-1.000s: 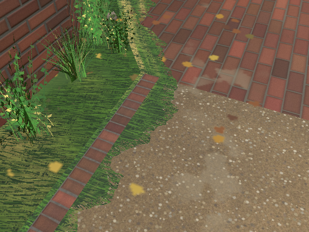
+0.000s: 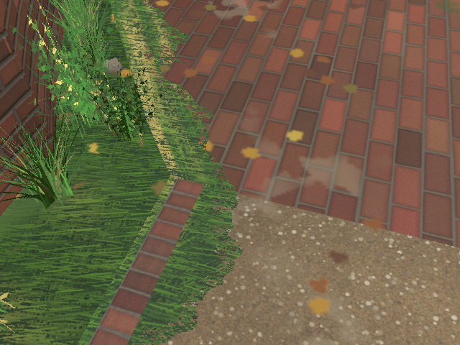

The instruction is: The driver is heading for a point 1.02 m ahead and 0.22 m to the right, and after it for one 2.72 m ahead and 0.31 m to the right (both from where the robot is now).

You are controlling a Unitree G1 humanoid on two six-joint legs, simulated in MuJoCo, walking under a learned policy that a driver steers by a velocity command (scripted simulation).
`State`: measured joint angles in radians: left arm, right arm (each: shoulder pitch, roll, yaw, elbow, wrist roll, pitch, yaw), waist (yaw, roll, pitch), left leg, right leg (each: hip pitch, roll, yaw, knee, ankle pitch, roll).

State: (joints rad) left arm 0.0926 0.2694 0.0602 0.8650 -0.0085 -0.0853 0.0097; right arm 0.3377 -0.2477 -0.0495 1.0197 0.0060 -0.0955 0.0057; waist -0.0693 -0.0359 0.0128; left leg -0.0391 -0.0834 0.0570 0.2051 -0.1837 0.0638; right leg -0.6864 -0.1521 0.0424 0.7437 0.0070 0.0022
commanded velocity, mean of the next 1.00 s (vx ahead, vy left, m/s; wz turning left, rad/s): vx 0.50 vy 0.00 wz -0.07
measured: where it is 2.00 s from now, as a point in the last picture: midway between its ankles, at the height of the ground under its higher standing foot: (263, 190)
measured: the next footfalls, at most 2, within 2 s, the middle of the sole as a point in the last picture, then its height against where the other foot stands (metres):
right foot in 0.18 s outside the picture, level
left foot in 0.72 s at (197, 314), level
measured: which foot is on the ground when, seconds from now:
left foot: down 0.00-0.20, up 0.22-0.70, down 0.72-1.00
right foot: up 0.00-0.16, down 0.18-0.72, up 0.74-1.00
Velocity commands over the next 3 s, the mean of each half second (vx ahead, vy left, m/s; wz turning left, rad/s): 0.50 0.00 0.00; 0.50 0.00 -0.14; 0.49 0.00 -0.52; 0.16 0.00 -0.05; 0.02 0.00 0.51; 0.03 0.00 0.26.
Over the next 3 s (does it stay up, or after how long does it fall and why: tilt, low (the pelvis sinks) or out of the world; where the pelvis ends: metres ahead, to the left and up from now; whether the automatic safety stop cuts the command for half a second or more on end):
stays up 1.04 -0.12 -0.01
